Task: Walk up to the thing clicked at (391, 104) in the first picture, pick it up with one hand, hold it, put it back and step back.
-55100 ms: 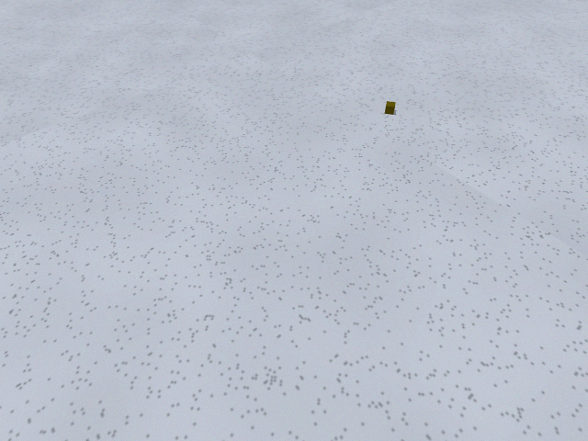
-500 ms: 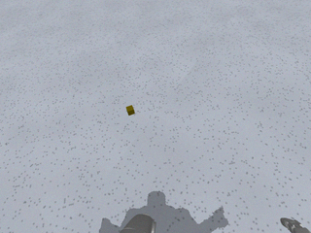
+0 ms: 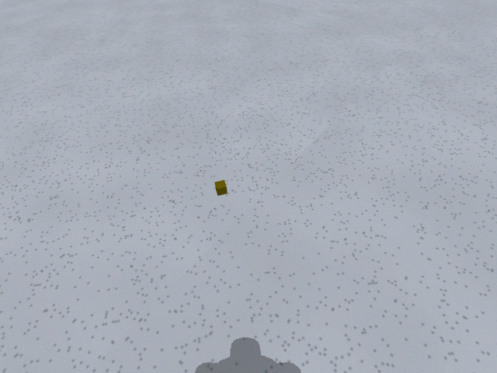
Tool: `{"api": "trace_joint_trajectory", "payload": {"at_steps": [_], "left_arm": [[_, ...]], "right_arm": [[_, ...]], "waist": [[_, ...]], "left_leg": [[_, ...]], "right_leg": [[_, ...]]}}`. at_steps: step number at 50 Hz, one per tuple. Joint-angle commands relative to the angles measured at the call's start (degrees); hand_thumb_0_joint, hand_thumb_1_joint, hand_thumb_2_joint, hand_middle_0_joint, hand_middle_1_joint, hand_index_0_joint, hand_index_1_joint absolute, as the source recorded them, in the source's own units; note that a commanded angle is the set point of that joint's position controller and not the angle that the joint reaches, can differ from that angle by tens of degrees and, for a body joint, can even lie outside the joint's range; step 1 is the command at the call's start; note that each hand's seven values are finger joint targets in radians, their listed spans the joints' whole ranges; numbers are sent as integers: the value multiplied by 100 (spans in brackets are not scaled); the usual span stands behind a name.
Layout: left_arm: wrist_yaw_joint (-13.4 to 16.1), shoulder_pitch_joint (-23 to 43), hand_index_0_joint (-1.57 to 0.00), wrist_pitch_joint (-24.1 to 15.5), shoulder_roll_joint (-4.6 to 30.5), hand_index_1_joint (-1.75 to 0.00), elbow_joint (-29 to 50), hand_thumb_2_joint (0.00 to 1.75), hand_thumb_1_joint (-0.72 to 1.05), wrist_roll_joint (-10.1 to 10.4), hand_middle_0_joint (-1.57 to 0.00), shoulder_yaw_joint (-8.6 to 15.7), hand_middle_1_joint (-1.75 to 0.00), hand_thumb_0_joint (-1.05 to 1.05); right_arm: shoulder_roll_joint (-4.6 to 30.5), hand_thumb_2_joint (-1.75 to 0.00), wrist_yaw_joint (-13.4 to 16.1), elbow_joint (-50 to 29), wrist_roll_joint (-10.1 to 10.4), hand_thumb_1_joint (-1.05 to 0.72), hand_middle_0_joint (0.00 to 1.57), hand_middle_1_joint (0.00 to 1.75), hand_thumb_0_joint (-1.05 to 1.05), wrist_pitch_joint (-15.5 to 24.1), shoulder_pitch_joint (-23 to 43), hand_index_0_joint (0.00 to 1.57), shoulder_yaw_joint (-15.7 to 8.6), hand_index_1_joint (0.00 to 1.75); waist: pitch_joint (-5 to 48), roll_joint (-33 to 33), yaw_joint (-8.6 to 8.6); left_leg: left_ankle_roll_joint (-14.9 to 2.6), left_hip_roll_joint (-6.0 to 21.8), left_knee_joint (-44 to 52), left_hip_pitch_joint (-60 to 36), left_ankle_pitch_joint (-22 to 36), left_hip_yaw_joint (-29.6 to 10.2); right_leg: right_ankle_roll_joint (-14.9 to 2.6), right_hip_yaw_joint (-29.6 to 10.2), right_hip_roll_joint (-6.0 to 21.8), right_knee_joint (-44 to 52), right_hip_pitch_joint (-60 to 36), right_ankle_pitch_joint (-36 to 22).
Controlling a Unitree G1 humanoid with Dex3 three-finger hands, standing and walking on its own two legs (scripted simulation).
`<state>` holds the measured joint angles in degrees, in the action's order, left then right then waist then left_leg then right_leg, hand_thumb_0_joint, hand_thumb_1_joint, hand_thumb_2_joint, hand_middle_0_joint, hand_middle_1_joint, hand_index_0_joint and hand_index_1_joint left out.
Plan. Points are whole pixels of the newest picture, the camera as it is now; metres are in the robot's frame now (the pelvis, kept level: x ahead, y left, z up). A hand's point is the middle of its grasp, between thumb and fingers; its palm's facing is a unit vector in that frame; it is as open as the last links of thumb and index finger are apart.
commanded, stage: step back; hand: left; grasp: from above
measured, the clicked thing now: (221, 187) +1.13 +0.24 -0.73
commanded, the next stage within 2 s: stand in 0.56 s
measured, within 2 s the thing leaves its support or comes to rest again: neither
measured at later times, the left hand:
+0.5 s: hand out of the picture +0.13 +0.31 -0.15, palm faces +0.00 -0.93 -0.36, open 7.4 cm
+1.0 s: hand out of the picture +0.13 +0.28 -0.13, palm faces -0.05 -0.94 -0.33, open 7.4 cm
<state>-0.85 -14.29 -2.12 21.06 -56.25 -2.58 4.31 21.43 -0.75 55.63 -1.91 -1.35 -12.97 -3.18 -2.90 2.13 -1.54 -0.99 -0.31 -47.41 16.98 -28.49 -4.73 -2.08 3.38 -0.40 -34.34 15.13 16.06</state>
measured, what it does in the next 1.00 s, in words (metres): steps on the spot: left foot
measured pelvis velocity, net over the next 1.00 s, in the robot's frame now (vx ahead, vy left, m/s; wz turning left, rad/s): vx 0.04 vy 0.03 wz -0.01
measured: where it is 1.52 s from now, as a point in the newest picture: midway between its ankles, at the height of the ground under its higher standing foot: outside the picture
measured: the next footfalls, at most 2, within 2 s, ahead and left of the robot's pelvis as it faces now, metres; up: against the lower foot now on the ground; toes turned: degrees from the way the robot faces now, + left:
left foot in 0.22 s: +0.10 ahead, +0.17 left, +0.00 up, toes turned +1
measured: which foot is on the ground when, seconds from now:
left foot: up 0.00-0.20, down 0.22-1.00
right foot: down 0.00-1.00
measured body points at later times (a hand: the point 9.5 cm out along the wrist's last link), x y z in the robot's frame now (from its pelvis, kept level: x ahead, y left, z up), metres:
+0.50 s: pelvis +0.04 +0.04 +0.01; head +0.07 +0.05 +0.45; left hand +0.13 +0.36 -0.12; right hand +0.15 -0.25 -0.12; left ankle +0.06 +0.17 -0.73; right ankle +0.03 -0.10 -0.73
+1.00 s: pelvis +0.04 +0.03 +0.02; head +0.05 +0.03 +0.47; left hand +0.14 +0.33 -0.11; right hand +0.12 -0.27 -0.11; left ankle +0.06 +0.17 -0.73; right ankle +0.03 -0.10 -0.73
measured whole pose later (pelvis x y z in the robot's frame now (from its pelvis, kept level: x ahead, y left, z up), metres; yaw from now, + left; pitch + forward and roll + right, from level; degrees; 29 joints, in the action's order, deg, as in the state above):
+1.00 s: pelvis +0.04 +0.03 +0.02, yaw -1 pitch -3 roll +0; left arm -0.7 -4.4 -1.2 19.7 -65.0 -0.8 0.1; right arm 20.0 -0.7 65.8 -0.4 0.4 -3.8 -1.1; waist -4.0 -0.1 0.5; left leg 1.5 2.1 -18.8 7.8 -8.4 1.4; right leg 1.2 0.1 1.5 -19.5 5.6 11.3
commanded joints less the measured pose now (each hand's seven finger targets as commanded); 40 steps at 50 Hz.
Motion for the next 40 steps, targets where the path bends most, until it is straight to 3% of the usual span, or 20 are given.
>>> {"api": "trace_joint_trajectory", "payload": {"at_steps": [1,2,7,9,10,11,12,13,14,15,16,17,19,20,22,26,28,30,34,40], "left_arm": [[166,310,-20,-249,1662,-30,526,90,90,58,-20,377,-30,0],[168,356,-20,-258,1647,-30,475,90,90,51,-20,358,-30,0],[130,696,-20,-188,1612,-30,512,90,90,63,-20,290,-30,0],[107,824,-20,-99,1521,-30,553,90,90,118,-20,200,-30,0],[103,724,-20,-58,1359,-30,534,90,90,141,-20,118,-30,0],[98,646,-20,-27,1162,-30,529,90,90,163,-20,44,-30,0],[98,535,-20,3,913,-30,527,90,90,226,-20,-19,-30,0],[131,517,-20,72,957,-30,437,90,90,305,-20,-9,-30,0],[151,458,-20,116,1279,-30,276,90,90,280,-20,75,-30,0],[134,382,-20,105,1272,-30,206,90,90,267,-20,59,-30,0],[121,297,-20,87,1204,-30,131,90,90,239,-20,50,-30,0],[130,258,-20,39,1172,-30,75,90,90,226,-20,26,-30,0],[145,324,-20,12,1278,-30,17,90,90,242,-20,72,-30,0],[167,359,-20,4,1275,-30,-24,90,90,253,-20,68,-30,0],[161,609,-20,-7,1351,-30,-2,90,90,240,-20,20,-30,0],[171,821,-20,-3,1301,-30,-93,90,90,232,-20,-30,-30,0],[127,843,-20,-15,1098,-30,-236,90,90,263,-20,-165,-30,0],[121,1008,-20,-26,1147,-30,-242,90,90,252,-20,-165,-30,0],[136,1138,-20,-8,1128,-30,-349,90,90,251,-20,-192,-30,0],[128,1261,-20,-39,1145,-30,-439,90,90,235,-20,-206,-30,0]], "right_arm": [[1196,-90,19,-379,27,-90,20,30,0,226,121,20,-302,30],[1137,-90,4,-350,18,-90,20,30,0,225,76,20,-299,30],[976,-90,-47,-259,18,-90,20,30,0,210,8,20,-257,30],[957,-90,-9,-136,25,-90,20,30,0,269,-100,20,-271,30],[987,-90,38,-85,10,-90,20,30,0,292,-88,20,-292,30],[1066,-90,93,-63,-26,-90,20,30,0,333,-139,20,-316,30],[1294,-90,143,-64,-67,-90,20,30,0,379,-124,20,-335,30],[1645,-90,156,-208,-31,-90,20,30,0,391,308,20,-323,30],[1815,-90,137,-246,4,-90,20,30,0,361,628,20,-356,30],[1681,-90,130,-245,9,-90,20,30,0,331,883,20,-307,30],[1532,-90,130,-232,-5,-90,20,30,0,318,963,20,-244,30],[1340,-90,140,-235,17,-90,20,30,0,338,1026,20,-178,30],[1212,-90,145,-158,79,-90,20,30,0,357,927,20,-141,30],[1161,-90,147,-102,95,-90,20,30,0,353,924,20,-108,30],[1044,-90,159,-28,120,-90,20,30,0,334,937,20,-78,30],[1142,-90,165,128,123,-90,20,30,0,349,1140,20,-109,30],[1080,-90,127,243,189,-90,20,30,0,355,954,20,-21,30],[1094,-90,109,298,180,-90,20,30,0,357,998,20,-37,30],[1040,-90,103,387,168,-90,20,30,0,362,1181,20,-17,30],[1002,-90,63,499,157,-90,20,30,0,334,1307,20,-2,30]], "waist": [[-435,-332,-1],[-309,-541,17],[-46,-1226,67],[172,-1078,207],[305,-825,236],[481,-548,298],[607,249,213],[428,649,87],[273,601,85],[177,468,-52],[203,453,-139],[309,434,-166],[482,502,-71],[590,514,-67],[684,173,57],[729,-75,67],[735,-154,166],[763,-190,202],[773,-242,164],[600,-251,170]], "left_leg": [[-1,237,-521,1299,174,-489],[21,249,-462,1137,280,-357],[126,215,800,308,426,364],[158,47,1728,-568,1214,648],[126,-37,2032,-936,1524,618],[39,191,2278,-1252,1808,272],[-154,1010,2637,-1213,1941,-786],[-700,1758,3002,-546,1301,-1847],[-1111,1941,3049,286,755,-1863],[-1046,1765,2913,448,805,-1460],[-793,1454,2699,284,1091,-934],[-491,1196,2409,14,1893,-590],[-212,920,2037,11,2710,-284],[-182,908,1973,27,2849,-261],[-152,799,2117,-315,2570,-104],[-183,883,2147,-680,3168,-39],[-139,831,2354,-949,3227,-72],[-107,837,2481,-1021,3221,-33],[-68,857,2644,-1312,3590,32],[20,804,2947,-1221,3046,101]], "right_leg": [[-932,-2635,1886,2132,-240,2008],[-886,-2268,1754,2088,-154,1706],[-699,-1302,1396,1647,121,740],[-574,-934,1212,1015,464,88],[-412,-755,1031,528,542,-442],[-267,-552,880,36,672,-843],[-41,-333,499,-629,743,-567],[111,-191,87,-688,728,756],[112,-381,250,-979,50,1340],[76,-373,282,-662,-231,1148],[25,-357,302,-149,-322,918],[-8,-405,355,306,-351,27],[-9,-628,463,478,-737,-1078],[-39,-751,536,529,-916,-1273],[-69,-890,660,571,-702,-1495],[8,-725,639,709,-703,-1809],[42,-786,700,986,-708,-1821],[89,-782,719,1105,-808,-1836],[118,-733,747,1282,-897,-1955],[145,-775,803,1663,-988,-1590]]}}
